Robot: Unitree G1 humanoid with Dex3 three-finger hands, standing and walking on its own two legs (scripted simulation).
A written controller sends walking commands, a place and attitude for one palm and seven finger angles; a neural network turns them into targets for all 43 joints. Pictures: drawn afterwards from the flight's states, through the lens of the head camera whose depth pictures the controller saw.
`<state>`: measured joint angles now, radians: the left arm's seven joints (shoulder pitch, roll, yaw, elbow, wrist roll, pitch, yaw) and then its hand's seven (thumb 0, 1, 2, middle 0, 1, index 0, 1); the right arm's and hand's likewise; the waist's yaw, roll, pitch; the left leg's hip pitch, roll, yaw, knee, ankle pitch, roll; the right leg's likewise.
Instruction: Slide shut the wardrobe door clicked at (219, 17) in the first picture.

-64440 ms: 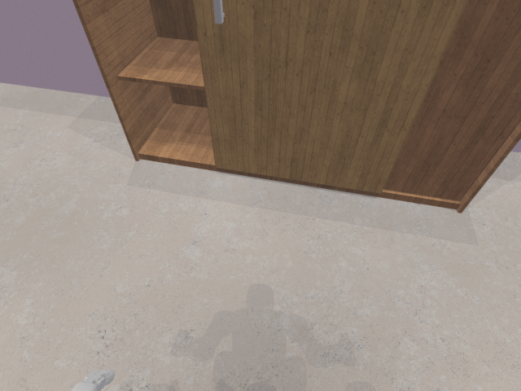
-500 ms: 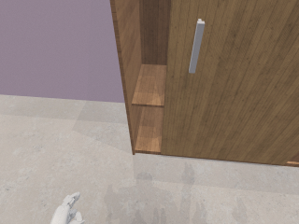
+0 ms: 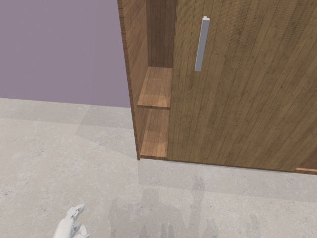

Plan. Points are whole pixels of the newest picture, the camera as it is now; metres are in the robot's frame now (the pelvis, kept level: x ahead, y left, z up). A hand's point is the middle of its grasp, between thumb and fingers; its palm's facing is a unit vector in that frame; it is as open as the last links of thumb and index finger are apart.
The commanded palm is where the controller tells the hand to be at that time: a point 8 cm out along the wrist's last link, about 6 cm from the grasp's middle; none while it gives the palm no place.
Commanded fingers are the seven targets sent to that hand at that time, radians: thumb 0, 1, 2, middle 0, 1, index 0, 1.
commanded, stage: stop stepping back and stand still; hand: right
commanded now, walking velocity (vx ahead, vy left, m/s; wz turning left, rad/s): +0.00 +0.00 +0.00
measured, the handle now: (201, 44) +0.77 -0.12 +0.16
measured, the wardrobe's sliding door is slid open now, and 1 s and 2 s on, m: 0.20 0.20 0.20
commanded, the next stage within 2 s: let the arm hang, fingers relaxed in 0.04 s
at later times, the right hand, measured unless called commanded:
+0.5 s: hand out of the picture +0.00 -0.18 -0.17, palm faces +0.06 +0.98 -0.19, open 7.0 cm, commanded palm none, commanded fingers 0.00 -0.90 -0.90 0.20 0.30 0.20 0.30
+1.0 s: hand out of the picture +0.06 -0.20 -0.15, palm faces +0.01 +0.98 -0.22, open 7.4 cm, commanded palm none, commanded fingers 0.00 -0.90 -0.90 0.20 0.30 0.20 0.30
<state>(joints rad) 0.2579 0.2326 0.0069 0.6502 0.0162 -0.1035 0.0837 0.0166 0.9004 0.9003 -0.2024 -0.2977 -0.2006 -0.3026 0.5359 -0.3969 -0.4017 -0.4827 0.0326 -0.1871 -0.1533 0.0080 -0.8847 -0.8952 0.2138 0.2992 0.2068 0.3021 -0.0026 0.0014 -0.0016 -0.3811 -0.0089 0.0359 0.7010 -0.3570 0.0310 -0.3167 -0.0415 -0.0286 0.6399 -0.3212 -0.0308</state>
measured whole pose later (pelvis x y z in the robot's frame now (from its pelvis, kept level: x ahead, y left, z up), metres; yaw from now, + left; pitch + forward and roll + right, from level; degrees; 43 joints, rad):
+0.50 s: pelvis -0.01 +0.00 +0.01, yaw -3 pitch -2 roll +0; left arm 0.29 0.21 0.01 0.94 0.04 0.06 -0.01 0.01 0.91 0.90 -0.20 -0.30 -0.20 -0.30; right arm 0.33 -0.20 -0.02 0.91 -0.02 0.05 -0.02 -0.01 -0.99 -0.89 0.21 0.30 0.20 0.30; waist 0.01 0.05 0.07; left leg -0.35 0.01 0.04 0.58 -0.21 0.02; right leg -0.31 -0.03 -0.05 0.61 -0.29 -0.01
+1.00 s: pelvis +0.02 -0.02 +0.02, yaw -1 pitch +0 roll +0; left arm 0.25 0.14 0.02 1.10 0.03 0.03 0.02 0.01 0.92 0.90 -0.20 -0.30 -0.20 -0.30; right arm 0.19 -0.17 -0.01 1.09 -0.02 0.00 -0.04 0.00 -0.91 -0.90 0.20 0.30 0.19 0.30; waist 0.02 -0.01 0.06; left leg -0.27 0.01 0.00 0.44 -0.16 0.00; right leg -0.22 -0.01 -0.06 0.46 -0.23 -0.02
